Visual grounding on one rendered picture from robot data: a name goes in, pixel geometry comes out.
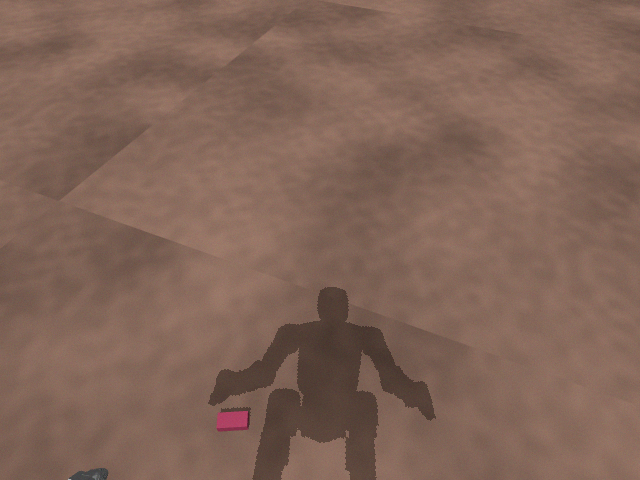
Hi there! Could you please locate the small box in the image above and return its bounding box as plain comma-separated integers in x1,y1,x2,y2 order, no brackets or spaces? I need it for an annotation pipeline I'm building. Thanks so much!
216,411,249,432

